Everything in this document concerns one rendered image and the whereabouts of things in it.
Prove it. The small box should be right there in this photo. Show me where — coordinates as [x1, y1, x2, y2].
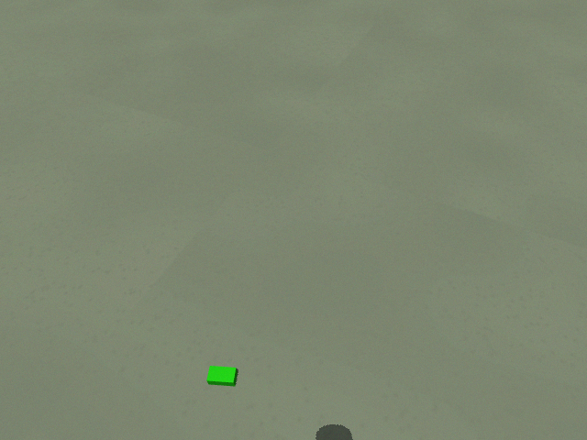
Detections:
[206, 366, 238, 386]

